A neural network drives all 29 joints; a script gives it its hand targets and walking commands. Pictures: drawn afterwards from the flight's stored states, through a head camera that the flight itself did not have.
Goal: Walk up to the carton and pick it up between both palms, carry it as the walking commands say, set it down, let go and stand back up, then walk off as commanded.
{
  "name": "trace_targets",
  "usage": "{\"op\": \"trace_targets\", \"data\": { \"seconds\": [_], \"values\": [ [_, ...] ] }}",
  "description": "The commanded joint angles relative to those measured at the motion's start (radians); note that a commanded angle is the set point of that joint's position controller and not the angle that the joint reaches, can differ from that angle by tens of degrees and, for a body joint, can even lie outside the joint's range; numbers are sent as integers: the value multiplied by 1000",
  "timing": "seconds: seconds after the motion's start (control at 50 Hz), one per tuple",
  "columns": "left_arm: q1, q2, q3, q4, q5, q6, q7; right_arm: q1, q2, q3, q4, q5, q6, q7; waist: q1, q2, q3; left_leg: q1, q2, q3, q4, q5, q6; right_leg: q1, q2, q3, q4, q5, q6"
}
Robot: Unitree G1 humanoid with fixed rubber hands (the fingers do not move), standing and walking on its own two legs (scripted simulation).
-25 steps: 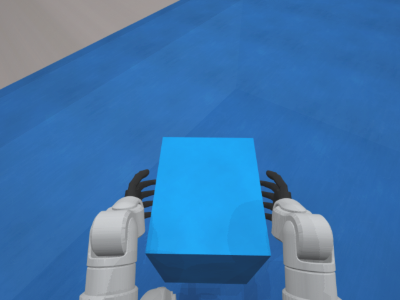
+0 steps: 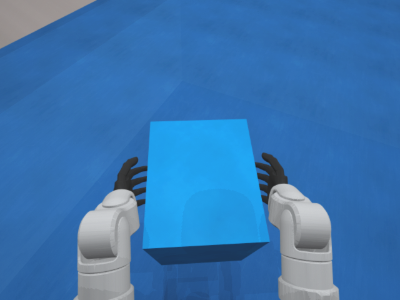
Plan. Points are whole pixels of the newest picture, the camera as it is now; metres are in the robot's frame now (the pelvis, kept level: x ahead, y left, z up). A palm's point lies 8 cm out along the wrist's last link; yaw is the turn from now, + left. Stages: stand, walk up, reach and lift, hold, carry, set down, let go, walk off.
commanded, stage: carry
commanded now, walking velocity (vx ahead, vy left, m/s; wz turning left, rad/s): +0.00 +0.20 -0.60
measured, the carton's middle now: (200, 198) +0.32 +0.03 +0.02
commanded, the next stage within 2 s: none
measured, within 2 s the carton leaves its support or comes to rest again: neither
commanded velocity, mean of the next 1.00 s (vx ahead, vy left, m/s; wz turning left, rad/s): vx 0.00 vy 0.16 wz -0.47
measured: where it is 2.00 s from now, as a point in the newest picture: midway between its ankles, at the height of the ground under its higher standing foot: outside the picture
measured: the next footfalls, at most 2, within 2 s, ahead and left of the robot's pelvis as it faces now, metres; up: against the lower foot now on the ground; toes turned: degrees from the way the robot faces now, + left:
right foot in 0.04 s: +0.02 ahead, -0.09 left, +0.00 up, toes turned -9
left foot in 0.38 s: +0.06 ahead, +0.24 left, +0.00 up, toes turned -7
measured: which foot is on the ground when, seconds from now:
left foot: down 0.00-0.04, up 0.06-0.36, down 0.38-0.72, up 0.74-1.00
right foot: up 0.00-0.02, down 0.04-0.40, up 0.42-0.68, down 0.70-1.00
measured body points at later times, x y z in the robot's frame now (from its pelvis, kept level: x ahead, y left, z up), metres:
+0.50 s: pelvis -0.02 +0.14 +0.00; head +0.02 +0.17 +0.45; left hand +0.29 +0.22 +0.04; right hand +0.23 -0.05 +0.07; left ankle +0.02 +0.25 -0.72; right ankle -0.05 +0.01 -0.66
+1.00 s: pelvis -0.02 +0.27 +0.01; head -0.01 +0.25 +0.46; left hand +0.30 +0.20 +0.09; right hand +0.14 -0.02 +0.10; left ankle +0.08 +0.40 -0.69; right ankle -0.06 +0.11 -0.72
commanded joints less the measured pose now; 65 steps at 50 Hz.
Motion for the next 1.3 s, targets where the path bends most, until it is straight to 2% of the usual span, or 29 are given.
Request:
{"op": "trace_targets", "data": {
  "seconds": [0.0, 0.02, 0.06, 0.14, 0.26, 0.3, 0.32, 0.36, 0.38, 0.42, 0.44, 0.6, 0.64, 0.66, 0.68, 0.7, 0.72, 0.74, 0.78, 0.86, 0.9, 0.96, 0.98, 1.02, 1.08, 1.12, 1.2, 1.26, 1.28],
  "values": [
    [-425, -951, -662, 116, -419, -16, -373, -317, 974, 638, -10, 312, -7, 216, -19, -183, -376, -167, 69, -112, 181, -55, -70, 566, -288, 438, -548, 696, -81],
    [-373, -923, -639, 125, -403, -19, -370, -307, 979, 653, -24, 336, -6, 225, -47, -360, -402, -397, -1, -194, 427, -338, -109, 677, -497, 715, -489, 947, -168],
    [-362, -985, -632, 95, -380, -58, -373, -511, 989, 758, -195, 410, -20, 248, -29, -275, -372, -328, 5, -366, 555, -208, -99, 522, -377, 513, -470, 792, -192],
    [-469, -1013, -647, -68, -397, -87, -331, -540, 1054, 755, -236, 478, -35, 252, -41, -131, -392, -257, -22, -280, 384, -97, -133, 517, -254, 264, -410, 941, -125],
    [-262, -900, -603, 35, -285, -53, -300, -345, 969, 725, -102, 444, 15, 261, -31, -284, -400, -72, -86, -184, 109, -96, -143, 401, -211, 268, -369, 872, -100],
    [-265, -895, -621, 12, -285, -34, -300, -285, 969, 695, -62, 429, 33, 273, -47, -243, -404, 100, -91, -199, -169, 18, -124, 327, -177, 265, -308, 768, -35],
    [-314, -921, -660, -7, -303, -34, -291, -262, 952, 654, -56, 414, 27, 279, -65, -80, -416, 258, -55, -191, -284, 75, -106, 155, -116, 207, -244, 570, -4],
    [-440, -910, -690, -80, -327, -45, -300, -357, 965, 682, -68, 427, 13, 292, -65, 372, -425, 425, 385, -608, -350, 493, 58, -192, 89, 25, 177, -219, 84],
    [-394, -959, -701, -16, -339, -38, -296, -281, 982, 645, -59, 402, 14, 285, -51, 299, -381, 453, 329, -439, -236, 637, 60, -218, 17, 124, 307, -216, 56],
    [-546, -1005, -761, -91, -404, -42, -314, -374, 1015, 656, -88, 406, -5, 281, -73, 209, -336, 317, 270, -354, -263, 428, 94, -221, -12, 92, 342, -128, 49],
    [-618, -1024, -804, -146, -459, -47, -321, -321, 1016, 616, -56, 390, -19, 279, -76, 333, -318, 308, 243, -323, -253, 437, 98, -246, -2, 73, 310, -126, 39],
    [-465, -923, -735, -54, -437, -20, -321, -170, 966, 579, 10, 323, -7, 239, -60, 334, -394, 334, 243, -168, -130, 557, 126, 11, 0, -18, -103, 8, -6],
    [-417, -922, -702, -7, -415, -26, -333, -168, 965, 628, -13, 326, -10, 233, -32, 144, -410, 215, 185, -109, -6, 432, 38, 255, -11, 20, -463, 197, -13],
    [-339, -931, -662, 65, -396, -31, -358, -247, 940, 667, -69, 332, -16, 233, 2, -119, -386, -60, 150, -107, 121, 245, -29, 496, -166, 234, -595, 309, -47],
    [-383, -921, -645, 57, -396, -36, -357, -303, 961, 681, -85, 354, -8, 233, -40, -395, -406, -356, 20, -133, 373, -315, -119, 655, -474, 669, -537, 728, -139],
    [-404, -995, -631, 125, -390, -38, -366, -457, 974, 715, -140, 384, -9, 233, -45, -315, -328, -415, -10, -266, 470, -303, -93, 635, -481, 640, -497, 980, -164],
    [-348, -970, -600, 114, -356, -64, -372, -514, 966, 772, -204, 412, -11, 240, -26, -326, -386, -370, -31, -354, 565, -277, -90, 616, -424, 577, -486, 896, -207],
    [-375, -1018, -616, 116, -381, -46, -375, -491, 964, 745, -184, 406, -6, 242, -36, -209, -350, -345, -2, -376, 532, -188, -87, 527, -337, 431, -495, 665, -152],
    [-484, -1023, -638, 17, -405, -66, -361, -554, 1011, 765, -239, 461, -17, 254, -36, -179, -282, -283, -7, -344, 486, -77, -96, 332, -281, 371, -594, 128, -89],
    [-444, -977, -660, -86, -380, -70, -315, -472, 1018, 739, -196, 485, -3, 258, -37, -136, -402, -146, -54, -219, 302, -90, -131, 376, -211, 230, -490, 367, -82],
    [-403, -959, -633, -11, -343, -62, -311, -465, 1005, 740, -146, 475, 10, 259, -40, -260, -415, -46, -75, -187, 152, -101, -130, 333, -178, 170, -457, 523, -78],
    [-405, -940, -667, -36, -327, -52, -292, -346, 986, 704, -77, 453, 30, 281, -52, -193, -362, 59, -90, -108, -162, 76, -154, 281, -129, 109, -340, 520, -31],
    [-349, -925, -662, -29, -314, -44, -288, -287, 970, 694, -66, 445, 36, 283, -65, -105, -429, 160, -13, -178, -250, 172, -135, 243, -99, 94, -236, 541, -11],
    [-415, -937, -698, -7, -324, -41, -292, -321, 939, 657, -25, 420, 34, 296, -59, 430, -374, 301, 359, -576, -339, 608, -5, -89, 29, 61, 13, -164, 85],
    [-439, -1021, -713, 82, -347, -29, -302, -294, 960, 631, 11, 388, 27, 308, -65, 211, -330, 213, 247, -366, -257, 461, 31, -61, -3, 99, 130, -92, 53],
    [-654, -1068, -805, -49, -432, -36, -309, -382, 993, 598, -53, 400, -7, 300, -67, 384, -268, 193, 192, -329, -273, 386, 21, -98, -5, 88, 109, -38, 58],
    [-629, -1040, -807, -117, -482, -33, -317, -394, 988, 607, -156, 398, -16, 271, -67, 306, -319, 219, 206, -303, -236, 393, 57, 39, 14, 27, -132, 1, 56],
    [-523, -981, -767, -72, -453, -21, -316, -247, 965, 589, -42, 356, 6, 258, -41, 326, -403, 207, 190, -268, -126, 432, -4, 292, -23, 51, -553, 306, 44],
    [-466, -978, -746, 4, -437, -15, -322, -215, 954, 596, -24, 339, 8, 250, -51, 102, -405, 131, 156, -277, -56, 479, -46, 418, -115, 163, -574, 401, 44]
  ]
}}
